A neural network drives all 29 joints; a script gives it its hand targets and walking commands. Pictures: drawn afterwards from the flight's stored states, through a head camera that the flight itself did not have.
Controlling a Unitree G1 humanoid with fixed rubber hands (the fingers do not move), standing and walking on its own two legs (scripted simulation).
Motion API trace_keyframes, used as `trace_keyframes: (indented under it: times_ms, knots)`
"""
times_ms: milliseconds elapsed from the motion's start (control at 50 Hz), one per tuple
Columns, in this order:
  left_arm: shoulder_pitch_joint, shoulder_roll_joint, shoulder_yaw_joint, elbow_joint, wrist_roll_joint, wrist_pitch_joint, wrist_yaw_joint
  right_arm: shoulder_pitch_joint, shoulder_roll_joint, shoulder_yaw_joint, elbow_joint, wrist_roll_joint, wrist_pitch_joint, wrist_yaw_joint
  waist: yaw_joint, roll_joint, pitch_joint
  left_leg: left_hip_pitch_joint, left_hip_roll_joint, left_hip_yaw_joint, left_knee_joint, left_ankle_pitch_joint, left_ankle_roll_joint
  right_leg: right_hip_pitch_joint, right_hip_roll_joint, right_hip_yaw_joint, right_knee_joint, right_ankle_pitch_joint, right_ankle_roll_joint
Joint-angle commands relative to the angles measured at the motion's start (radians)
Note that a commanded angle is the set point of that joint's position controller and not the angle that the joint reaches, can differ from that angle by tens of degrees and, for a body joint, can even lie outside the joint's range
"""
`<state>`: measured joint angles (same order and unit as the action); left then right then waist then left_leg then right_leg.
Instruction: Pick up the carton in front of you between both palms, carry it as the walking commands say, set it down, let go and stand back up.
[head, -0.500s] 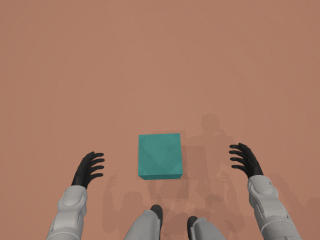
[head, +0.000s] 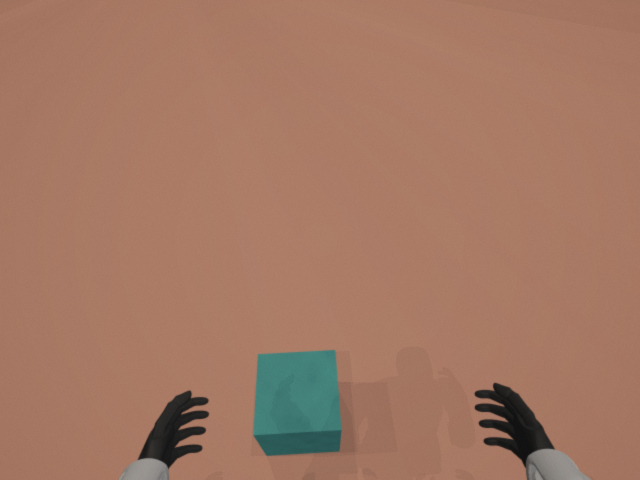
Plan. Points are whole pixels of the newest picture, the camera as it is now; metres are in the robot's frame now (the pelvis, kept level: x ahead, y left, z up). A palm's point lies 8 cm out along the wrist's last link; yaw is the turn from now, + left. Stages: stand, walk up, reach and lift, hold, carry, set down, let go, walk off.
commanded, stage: let go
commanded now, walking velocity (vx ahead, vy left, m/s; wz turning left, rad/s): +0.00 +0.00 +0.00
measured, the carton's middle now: (299, 404) +0.39 +0.09 -0.65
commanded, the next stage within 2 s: stand in 0.20 s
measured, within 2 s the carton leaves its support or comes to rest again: neither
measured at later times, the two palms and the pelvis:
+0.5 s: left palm out of the picture +0.14 +0.28 -0.10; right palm out of the picture +0.13 -0.23 -0.12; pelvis +0.04 +0.02 -0.01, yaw +2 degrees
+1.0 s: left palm out of the picture +0.07 +0.28 -0.13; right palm out of the picture +0.11 -0.23 -0.14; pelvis +0.05 +0.02 -0.02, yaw +4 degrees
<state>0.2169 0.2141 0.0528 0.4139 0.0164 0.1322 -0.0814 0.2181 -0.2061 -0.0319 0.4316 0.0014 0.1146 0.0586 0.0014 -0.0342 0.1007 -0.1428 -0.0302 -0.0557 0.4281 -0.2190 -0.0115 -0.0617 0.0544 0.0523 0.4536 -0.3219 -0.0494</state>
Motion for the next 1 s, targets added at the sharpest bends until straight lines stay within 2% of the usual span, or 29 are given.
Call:
trace_keyframes:
  times_ms: [0, 100, 120, 140, 180, 200, 220, 240, 260, 320, 360, 420, 480, 660, 980]
  knots:
    - [-0.025, 0.108, 0.032, -0.092, -0.001, -0.003, 0.005, -0.042, -0.081, -0.025, -0.098, -0.006, -0.001, -0.001, 0.006, 0.005, -0.043, 0.214, -0.028, 0.057, 0.010, 0.175, 0.005, -0.213, -0.070, 0.008, -0.134, 0.231, 0.058]
    - [-0.026, 0.103, 0.024, -0.092, -0.007, -0.008, 0.008, -0.037, -0.085, -0.027, -0.097, -0.015, 0.002, -0.003, 0.000, 0.001, -0.075, 0.217, -0.023, 0.047, 0.007, 0.246, 0.007, -0.166, -0.056, 0.002, -0.103, 0.321, 0.063]
    - [-0.046, 0.137, 0.032, -0.124, 0.011, 0.043, 0.035, 0.009, -0.087, -0.044, -0.031, -0.001, -0.027, -0.024, -0.010, 0.032, -0.152, 0.176, -0.047, 0.053, 0.039, 0.236, 0.000, -0.097, -0.053, 0.006, -0.069, 0.420, 0.064]
    - [-0.029, 0.129, 0.025, -0.116, 0.007, 0.055, 0.045, -0.004, -0.082, -0.028, -0.050, 0.002, -0.034, -0.035, 0.000, -0.002, -0.133, 0.144, -0.046, 0.048, 0.045, 0.230, 0.005, -0.096, -0.048, 0.004, -0.048, 0.467, 0.071]
    - [-0.027, 0.125, 0.017, -0.110, -0.003, 0.063, 0.056, -0.019, -0.085, -0.017, -0.055, 0.010, -0.040, -0.040, 0.004, -0.008, -0.126, 0.116, -0.046, 0.040, 0.046, 0.226, 0.009, -0.094, -0.048, 0.004, -0.037, 0.474, 0.073]
    - [0.019, 0.143, 0.011, 0.025, 0.029, -0.059, 0.087, 0.095, -0.149, -0.028, 0.118, -0.052, -0.098, -0.068, -0.001, -0.003, -0.088, -0.092, 0.093, -0.049, -0.030, -0.025, -0.017, -0.137, -0.108, 0.004, -0.045, -0.107, 0.063]
    - [0.053, 0.129, 0.010, 0.026, 0.049, -0.106, 0.105, 0.079, -0.191, -0.041, 0.115, -0.062, -0.121, -0.083, 0.014, 0.048, -0.022, -0.164, 0.106, -0.093, -0.068, -0.159, -0.015, -0.172, -0.107, 0.041, -0.051, -0.190, 0.052]
    - [0.041, 0.130, 0.005, 0.047, 0.051, -0.139, 0.109, 0.037, -0.173, -0.036, 0.118, -0.061, -0.140, -0.083, 0.015, 0.067, -0.012, -0.215, 0.106, -0.116, -0.076, -0.190, -0.011, -0.183, -0.114, 0.059, -0.039, -0.168, 0.045]
    - [0.031, 0.132, 0.002, 0.062, 0.045, -0.163, 0.111, 0.028, -0.154, -0.027, 0.135, -0.055, -0.157, -0.080, 0.014, 0.067, -0.037, -0.229, 0.101, -0.126, -0.066, -0.163, -0.001, -0.169, -0.125, 0.075, -0.033, -0.123, 0.038]
    - [0.025, 0.146, -0.004, 0.096, 0.022, -0.202, 0.109, 0.035, -0.136, -0.017, 0.188, -0.036, -0.197, -0.065, 0.010, 0.033, -0.181, -0.141, 0.089, -0.119, 0.016, 0.134, 0.019, -0.133, -0.141, 0.087, 0.005, 0.094, 0.034]
    - [0.046, 0.151, -0.009, 0.116, 0.015, -0.209, 0.112, 0.059, -0.146, -0.012, 0.224, -0.034, -0.207, -0.063, 0.011, 0.027, -0.228, -0.111, 0.090, -0.122, 0.057, 0.271, 0.029, -0.117, -0.138, 0.075, 0.037, 0.231, 0.038]
    - [0.087, 0.156, -0.017, 0.140, 0.008, -0.202, 0.118, 0.096, -0.150, -0.005, 0.265, -0.029, -0.200, -0.068, 0.010, 0.022, -0.231, -0.119, 0.080, -0.114, 0.091, 0.311, 0.036, -0.111, -0.138, 0.060, 0.068, 0.342, 0.037]
    - [0.118, 0.158, -0.025, 0.155, 0.005, -0.191, 0.123, 0.116, -0.151, 0.001, 0.291, -0.025, -0.188, -0.072, 0.010, 0.015, -0.216, -0.136, 0.072, -0.107, 0.111, 0.306, 0.040, -0.119, -0.140, 0.048, 0.085, 0.398, 0.034]
    - [0.182, 0.161, -0.034, 0.196, -0.003, -0.169, 0.136, 0.135, -0.150, 0.010, 0.340, -0.018, -0.161, -0.083, 0.012, 0.018, -0.183, -0.144, 0.059, -0.105, 0.154, 0.311, 0.053, -0.136, -0.137, 0.024, 0.100, 0.449, 0.020]
    - [0.238, 0.148, -0.040, 0.306, 0.000, -0.143, 0.142, 0.142, -0.148, 0.017, 0.421, -0.017, -0.124, -0.097, 0.010, 0.026, -0.117, -0.136, 0.052, -0.122, 0.138, 0.259, 0.061, -0.125, -0.132, 0.011, 0.051, 0.348, -0.002]
